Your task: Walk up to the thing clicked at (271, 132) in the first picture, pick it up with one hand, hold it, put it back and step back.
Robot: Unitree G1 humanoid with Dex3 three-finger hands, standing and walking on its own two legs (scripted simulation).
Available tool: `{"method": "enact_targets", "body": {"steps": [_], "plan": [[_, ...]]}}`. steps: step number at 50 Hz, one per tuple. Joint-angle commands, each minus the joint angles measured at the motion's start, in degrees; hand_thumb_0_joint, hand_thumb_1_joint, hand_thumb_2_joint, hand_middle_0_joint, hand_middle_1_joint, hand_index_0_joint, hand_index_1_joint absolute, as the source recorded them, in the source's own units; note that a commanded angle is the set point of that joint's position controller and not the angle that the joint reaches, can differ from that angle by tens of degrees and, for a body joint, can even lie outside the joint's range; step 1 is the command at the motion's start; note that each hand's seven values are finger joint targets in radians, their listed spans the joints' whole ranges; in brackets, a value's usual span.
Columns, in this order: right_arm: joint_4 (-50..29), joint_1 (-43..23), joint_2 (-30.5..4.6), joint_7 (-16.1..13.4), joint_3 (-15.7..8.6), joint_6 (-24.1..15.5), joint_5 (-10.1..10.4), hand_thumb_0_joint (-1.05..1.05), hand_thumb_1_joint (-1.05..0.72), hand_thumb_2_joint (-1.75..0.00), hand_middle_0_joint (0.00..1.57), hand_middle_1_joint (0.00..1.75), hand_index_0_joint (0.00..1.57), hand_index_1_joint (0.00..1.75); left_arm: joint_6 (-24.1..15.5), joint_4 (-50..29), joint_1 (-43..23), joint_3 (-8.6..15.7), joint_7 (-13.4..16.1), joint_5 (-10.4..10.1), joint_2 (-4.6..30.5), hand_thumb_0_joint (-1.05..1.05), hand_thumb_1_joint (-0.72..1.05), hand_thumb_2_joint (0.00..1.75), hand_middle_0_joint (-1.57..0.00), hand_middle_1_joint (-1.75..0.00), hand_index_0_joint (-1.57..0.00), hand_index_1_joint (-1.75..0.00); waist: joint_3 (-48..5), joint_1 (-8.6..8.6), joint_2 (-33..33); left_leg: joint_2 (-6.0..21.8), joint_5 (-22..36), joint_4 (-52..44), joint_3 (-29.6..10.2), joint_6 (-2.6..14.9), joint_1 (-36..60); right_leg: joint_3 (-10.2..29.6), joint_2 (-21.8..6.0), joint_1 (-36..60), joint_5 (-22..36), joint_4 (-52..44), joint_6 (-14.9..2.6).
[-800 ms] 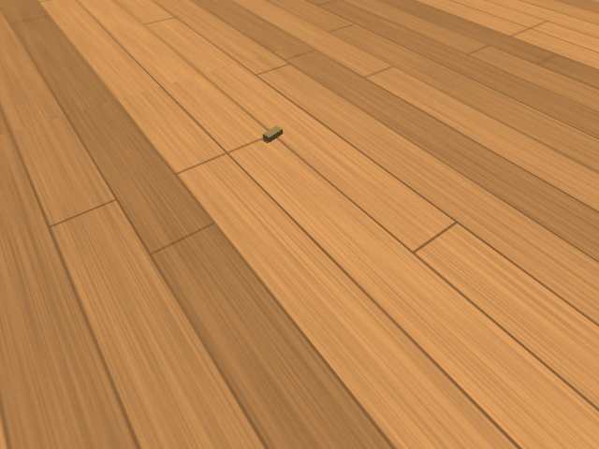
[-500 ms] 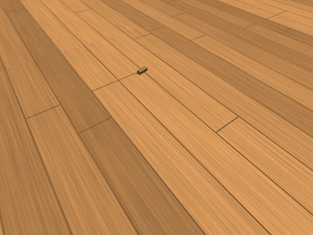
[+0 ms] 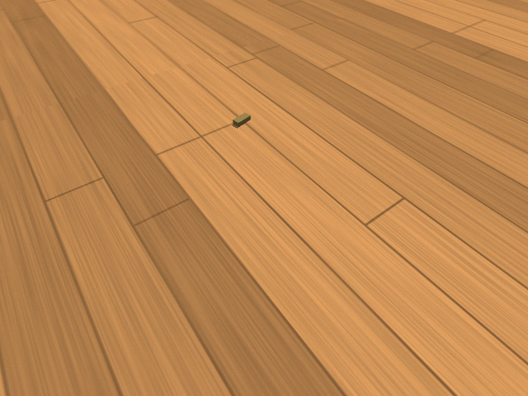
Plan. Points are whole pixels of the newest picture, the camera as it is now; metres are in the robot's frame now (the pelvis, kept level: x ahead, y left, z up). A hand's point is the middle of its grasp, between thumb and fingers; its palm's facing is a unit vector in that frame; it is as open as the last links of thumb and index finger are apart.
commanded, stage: stand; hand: left
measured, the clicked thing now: (241, 119) +1.85 +0.11 -0.77
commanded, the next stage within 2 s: walk up in 0.32 s
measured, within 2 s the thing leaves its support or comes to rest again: neither
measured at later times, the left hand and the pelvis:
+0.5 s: hand out of the picture +0.09 +0.30 -0.14, palm faces +0.18 -0.94 -0.30, open 7.4 cm; pelvis +0.02 +0.01 +0.00, yaw +9 degrees
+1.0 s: hand out of the picture +0.17 +0.35 -0.16, palm faces +0.35 -0.90 -0.26, open 7.4 cm; pelvis +0.21 +0.05 -0.01, yaw +22 degrees
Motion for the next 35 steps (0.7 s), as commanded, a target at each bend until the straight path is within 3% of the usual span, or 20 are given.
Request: {"method": "enact_targets", "body": {"steps": [1,15,16,17,18,19,20,21,23,24,26,27,28,29,30,31,32,33,34,35], "plan": [[-3.56,-2.13,-11.77,-0.64,-2.27,-1.3,-0.23,0.0,-0.9,-0.9,0.2,0.3,0.2,0.3,-1.41,-3.58,-1.93,2.38,1.05,0.12,12.21,0.0,0.9,0.9,-0.2,-0.3,-0.2,-0.3,-4.19,0.15,-1.03,6.65,9.36,-2.16,-4.85,1.86,0.65,5.34,-7.27,0.5,9.25,-3.35,-1.18],[-3.64,-2.07,-11.77,-0.61,-2.22,-1.28,-0.18,0.0,-0.9,-0.9,0.2,0.3,0.2,0.3,-1.38,-3.64,-1.49,2.48,1.07,0.13,12.3,0.0,0.9,0.9,-0.2,-0.3,-0.2,-0.3,-4.01,0.28,-0.32,6.75,8.9,-2.56,-4.84,1.94,0.81,5.45,-7.32,0.81,9.1,-3.32,-1.28],[-7.47,3.11,-21.0,0.38,-6.52,-2.55,0.44,0.0,-0.9,-0.9,0.2,0.3,0.2,0.3,-2.02,-10.35,-3.24,9.18,-1.36,2.06,21.33,0.0,0.9,0.9,-0.2,-0.3,-0.2,-0.3,-8.43,1.8,-7.73,7.19,-19.42,3.03,-11.56,5.4,-12.56,3.76,-7.36,8.23,-23.88,2.42,-3.93],[-9.11,-0.38,-20.39,1.07,-5.99,-2.8,-0.12,0.0,-0.9,-0.9,0.2,0.3,0.2,0.3,-1.97,-10.72,-1.5,9.66,-2.1,3.26,22.1,0.0,0.9,0.9,-0.2,-0.3,-0.2,-0.3,-3.38,3.7,-7.94,4.13,-23.69,5.31,-8.07,3.1,-26.98,7.3,-10.72,13.11,-35.23,-0.27,-5.77],[-11.19,-4.37,-18.32,1.41,-5.34,-2.67,-0.73,0.0,-0.9,-0.9,0.2,0.3,0.2,0.3,-2.0,-10.9,0.06,9.9,-2.5,3.0,22.49,0.0,0.9,0.9,-0.2,-0.3,-0.2,-0.3,-0.64,5.46,-13.2,-0.33,-15.65,15.72,2.26,0.9,-35.18,12.16,-16.94,16.3,-39.8,-8.54,-7.6],[-12.75,-6.57,-17.38,1.71,-5.42,-2.86,-1.08,0.0,-0.9,-0.9,0.2,0.3,0.2,0.3,-1.96,-11.89,0.58,10.27,-2.7,2.21,23.11,0.0,0.9,0.9,-0.2,-0.3,-0.2,-0.3,-0.92,6.71,-18.34,0.82,-13.78,27.78,4.46,1.72,-38.6,19.4,-25.01,14.3,-41.35,-13.3,-11.1],[-13.28,-6.04,-18.61,2.04,-6.41,-2.96,-1.31,0.0,-0.9,-0.9,0.2,0.3,0.2,0.3,-2.04,-13.72,-1.69,10.33,-3.15,2.13,22.1,0.0,0.9,0.9,-0.2,-0.3,-0.2,-0.3,0.9,6.21,-12.96,4.08,-13.89,30.85,3.95,0.59,-38.74,20.67,-28.34,11.44,-35.31,-13.29,-13.57],[-12.78,-5.71,-19.98,2.49,-7.31,-3.13,-1.08,0.0,-0.9,-0.9,0.2,0.3,0.2,0.3,-1.82,-14.24,-1.65,10.56,-3.68,1.97,21.16,0.0,0.9,0.9,-0.2,-0.3,-0.2,-0.3,1.43,6.72,-8.31,5.32,-15.18,29.74,2.99,0.34,-36.3,19.83,-27.59,8.86,-31.68,-13.21,-14.05],[-12.56,-3.26,-18.64,3.46,-7.37,-3.56,-0.76,0.0,-0.9,-0.9,0.2,0.3,0.2,0.3,-2.13,-15.33,-2.33,10.39,-4.03,2.42,19.78,0.0,0.9,0.9,-0.2,-0.3,-0.2,-0.3,0.03,5.68,-7.12,6.17,-13.98,27.95,2.48,1.03,-33.32,11.49,-23.26,9.31,-28.45,-11.37,-12.24],[-12.19,1.87,-17.68,4.26,-7.4,-3.63,-1.93,0.0,-0.9,-0.9,0.2,0.3,0.2,0.3,-1.12,-13.57,-5.18,11.59,-4.73,2.56,20.02,0.0,0.9,0.9,-0.2,-0.3,-0.2,-0.3,-2.2,4.45,-8.92,6.01,-10.61,26.77,4.1,1.98,-30.42,2.62,-18.75,9.57,-26.04,-8.09,-9.68],[-11.91,7.29,-16.95,4.58,-7.89,-3.21,-1.36,0.0,-0.9,-0.9,0.2,0.3,0.2,0.3,-0.4,-15.82,-9.88,11.68,-5.71,2.98,20.52,0.0,0.9,0.9,-0.2,-0.3,-0.2,-0.3,-3.68,1.46,-11.63,4.36,-7.21,22.65,8.39,1.85,-18.77,-4.83,-14.32,0.57,-25.7,-5.47,-7.72],[-11.66,9.72,-17.01,4.31,-8.62,-3.09,-1.39,0.0,-0.9,-0.9,0.2,0.3,0.2,0.3,-0.1,-16.68,-11.25,11.44,-6.15,3.11,20.52,0.0,0.9,0.9,-0.2,-0.3,-0.2,-0.3,-2.84,-0.41,-11.64,3.59,-5.99,19.87,9.99,1.8,-10.43,-6.17,-13.89,-7.63,-28.21,-3.72,-7.5],[-10.57,14.07,-17.31,3.71,-9.44,-2.95,-0.9,0.0,-0.9,-0.9,0.2,0.3,0.2,0.3,0.03,-17.96,-13.45,11.55,-6.26,3.26,20.83,0.0,0.9,0.9,-0.2,-0.3,-0.2,-0.3,-2.93,-2.87,-10.07,2.58,-1.83,18.11,10.04,1.38,-0.23,-7.23,-13.19,-15.78,-30.32,0.78,-7.17],[-8.8,18.86,-17.77,2.86,-10.32,-3.18,-1.03,0.0,-0.9,-0.9,0.2,0.3,0.2,0.3,0.59,-17.87,-12.96,11.27,-6.19,3.28,19.14,0.0,0.9,0.9,-0.2,-0.3,-0.2,-0.3,-3.69,-4.9,-4.05,1.15,-1.88,17.29,9.17,1.8,9.51,-8.94,-10.85,-22.74,-28.92,9.66,-6.68],[-6.74,24.9,-20.01,1.87,-11.39,-3.46,-1.22,0.0,-0.9,-0.9,0.2,0.3,0.2,0.3,1.19,-17.75,-11.59,10.45,-6.17,3.67,15.81,0.0,0.9,0.9,-0.2,-0.3,-0.2,-0.3,-5.31,-7.74,4.68,0.58,-6.1,17.86,6.98,3.47,19.83,-10.75,-7.49,-31.95,-28.1,23.1,-6.27],[-6.27,29.97,-24.93,0.65,-12.53,-3.4,-1.65,0.0,-0.9,-0.9,0.2,0.3,0.2,0.3,1.29,-18.45,-10.81,9.1,-6.47,3.91,11.95,0.0,0.9,0.9,-0.2,-0.3,-0.2,-0.3,-3.24,-10.26,17.99,7.25,-23.9,7.58,-8.55,5.52,19.59,-11.15,-1.78,-40.29,-27.13,43.01,-5.11],[-8.77,26.64,-29.15,-0.23,-12.71,-3.62,-1.41,0.0,-0.9,-0.9,0.2,0.3,0.2,0.3,1.36,-19.62,-12.11,8.21,-6.82,4.05,10.84,0.0,0.9,0.9,-0.2,-0.3,-0.2,-0.3,0.32,-8.23,20.24,19.42,-48.02,-7.6,-36.57,7.35,6.86,-2.27,-0.11,-42.66,-24.41,54.62,-3.61],[-11.88,14.86,-28.97,-0.31,-11.5,-3.98,-0.1,0.0,-0.9,-0.9,0.2,0.3,0.2,0.3,1.96,-19.59,-10.37,8.53,-7.38,3.35,15.24,0.0,0.9,0.9,-0.2,-0.3,-0.2,-0.3,5.98,-1.87,11.12,24.02,-54.39,-19.52,-47.67,9.2,-9.07,4.74,-2.84,-36.81,-16.61,54.33,-3.12],[-13.64,9.24,-29.77,-0.5,-10.63,-4.7,1.1,0.0,-0.9,-0.9,0.2,0.3,0.2,0.3,1.95,-19.31,-6.42,8.73,-7.6,3.54,17.28,0.0,0.9,0.9,-0.2,-0.3,-0.2,-0.3,7.31,1.85,10.9,27.0,-55.64,-22.91,-50.34,11.66,-14.03,6.77,-5.38,-33.71,-17.02,55.1,-2.69],[-14.18,6.45,-28.35,-0.69,-9.89,-5.58,1.12,0.0,-0.9,-0.9,0.2,0.3,0.2,0.3,2.13,-16.32,-3.04,8.99,-7.71,2.79,19.12,0.0,0.9,0.9,-0.2,-0.3,-0.2,-0.3,6.66,3.96,7.75,24.63,-50.69,-21.1,-42.61,9.87,-15.43,7.55,-6.98,-31.0,-14.73,54.91,-1.62]]}}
